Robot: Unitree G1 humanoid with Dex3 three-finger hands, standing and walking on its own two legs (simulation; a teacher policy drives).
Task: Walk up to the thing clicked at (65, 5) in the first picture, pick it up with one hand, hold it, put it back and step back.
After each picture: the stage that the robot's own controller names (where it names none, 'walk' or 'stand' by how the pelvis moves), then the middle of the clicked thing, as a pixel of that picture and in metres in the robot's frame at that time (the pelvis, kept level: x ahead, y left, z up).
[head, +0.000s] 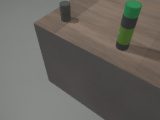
stand; (65, 11) +0.94 +0.11 -0.05
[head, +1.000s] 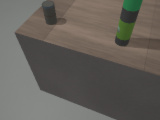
walk; (49, 13) +0.82 +0.16 -0.03
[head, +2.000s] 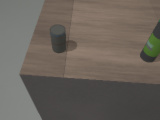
stand; (58, 39) +0.58 +0.10 -0.03
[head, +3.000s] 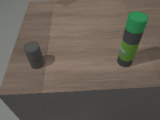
stand; (34, 55) +0.53 +0.24 -0.04
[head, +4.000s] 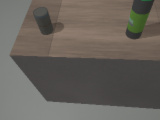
stand; (43, 21) +0.66 +0.21 -0.03
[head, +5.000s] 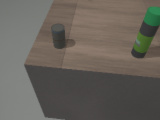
stand; (58, 36) +0.67 +0.13 -0.04
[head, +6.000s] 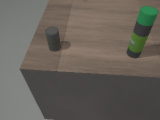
stand; (53, 39) +0.66 +0.15 -0.05
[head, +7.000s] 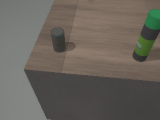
stand; (58, 40) +0.65 +0.13 -0.06
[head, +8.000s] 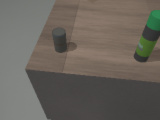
stand; (59, 40) +0.65 +0.12 -0.06
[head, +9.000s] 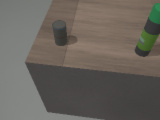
rise first; (60, 33) +0.67 +0.12 -0.05
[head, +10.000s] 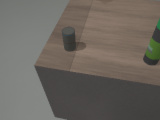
rise first; (69, 39) +0.66 +0.11 -0.05
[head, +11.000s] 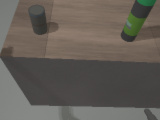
go down; (38, 20) +0.67 +0.12 -0.02
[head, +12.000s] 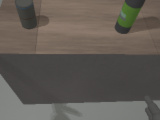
go down; (26, 13) +0.67 +0.12 +0.01
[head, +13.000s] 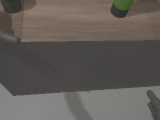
close in; out of the picture +0.67 +0.14 +0.04
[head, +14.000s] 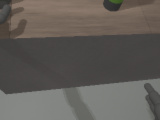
close; out of the picture +0.68 +0.14 +0.05
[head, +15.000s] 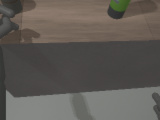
lift; out of the picture +0.68 +0.14 +0.04
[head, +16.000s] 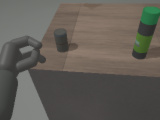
lift; (61, 40) +0.70 +0.11 -0.02
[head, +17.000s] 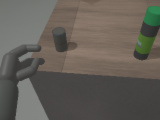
close; (60, 40) +0.67 +0.11 -0.03
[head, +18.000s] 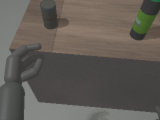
stand; (49, 15) +0.69 +0.11 +0.00
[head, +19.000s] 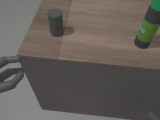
close; (56, 23) +0.68 +0.11 +0.00
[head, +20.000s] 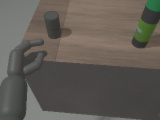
stand; (53, 25) +0.67 +0.12 -0.01
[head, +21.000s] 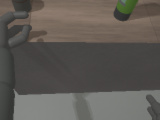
hold; out of the picture +0.69 +0.13 +0.03
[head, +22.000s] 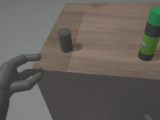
hold; (65, 40) +0.69 +0.11 -0.01
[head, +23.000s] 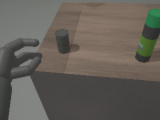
hold; (62, 41) +0.68 +0.11 -0.02
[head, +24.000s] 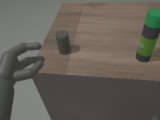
hold; (63, 43) +0.68 +0.11 -0.03
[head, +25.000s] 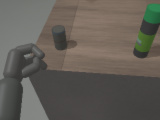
crouch; (59, 38) +0.68 +0.12 -0.02
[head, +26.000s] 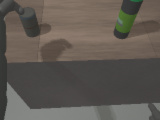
lower; (30, 23) +0.67 +0.13 -0.02
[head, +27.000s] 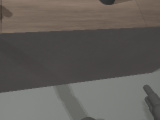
lower; out of the picture +0.69 +0.15 +0.06
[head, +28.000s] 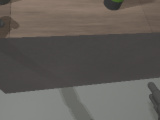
lower; out of the picture +0.68 +0.14 +0.05
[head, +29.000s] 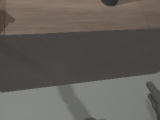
lower; out of the picture +0.69 +0.14 +0.06
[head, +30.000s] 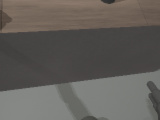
lower; out of the picture +0.69 +0.15 +0.06
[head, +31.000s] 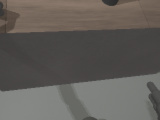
open; out of the picture +0.69 +0.14 +0.06
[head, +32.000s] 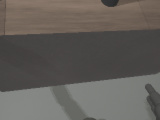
withdraw; out of the picture +0.69 +0.14 +0.06
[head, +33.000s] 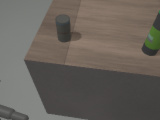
sink last; (63, 28) +0.66 +0.11 +0.00
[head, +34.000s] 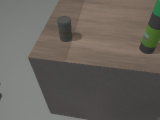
stand; (65, 29) +0.69 +0.12 +0.00
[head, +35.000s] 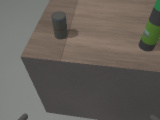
stand; (59, 25) +0.67 +0.12 +0.01
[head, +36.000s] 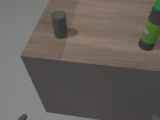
stand; (59, 25) +0.67 +0.12 +0.02
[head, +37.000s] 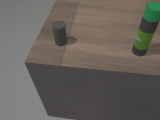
stand; (60, 34) +0.69 +0.13 -0.03
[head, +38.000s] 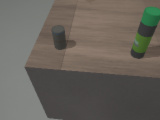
stand; (59, 37) +0.68 +0.13 -0.05
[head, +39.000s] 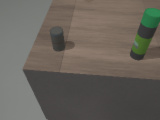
stand; (57, 39) +0.67 +0.14 -0.05
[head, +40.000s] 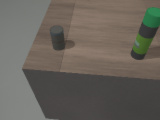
stand; (57, 38) +0.66 +0.13 -0.05
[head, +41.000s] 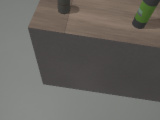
walk; (63, 1) +0.81 +0.09 -0.04
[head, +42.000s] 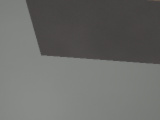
walk; out of the picture +1.10 +0.22 -0.03
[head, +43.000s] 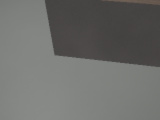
stand; out of the picture +1.31 +0.14 -0.04
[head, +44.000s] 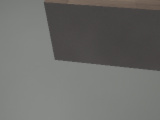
stand; out of the picture +1.29 +0.12 -0.06
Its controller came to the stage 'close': yes
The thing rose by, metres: 0.00
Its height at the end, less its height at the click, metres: +0.00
